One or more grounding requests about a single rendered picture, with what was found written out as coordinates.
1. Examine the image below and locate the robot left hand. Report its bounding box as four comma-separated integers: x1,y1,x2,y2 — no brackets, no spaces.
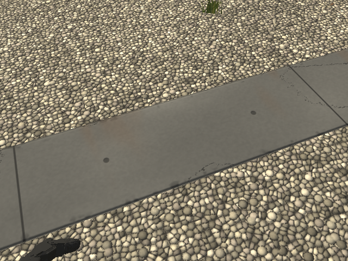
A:
19,238,80,261

